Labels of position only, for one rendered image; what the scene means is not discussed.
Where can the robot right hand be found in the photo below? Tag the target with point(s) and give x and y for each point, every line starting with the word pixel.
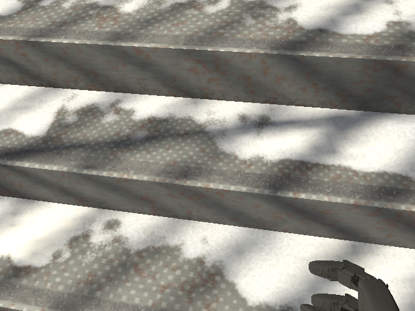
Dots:
pixel 373 294

